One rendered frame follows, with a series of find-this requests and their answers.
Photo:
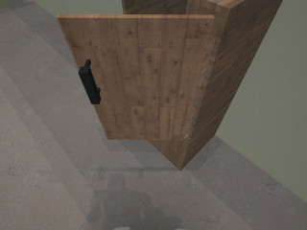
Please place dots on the handle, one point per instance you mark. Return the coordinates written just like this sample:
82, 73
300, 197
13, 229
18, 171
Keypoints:
89, 84

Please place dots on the cupboard door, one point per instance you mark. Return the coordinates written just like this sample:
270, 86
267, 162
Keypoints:
147, 67

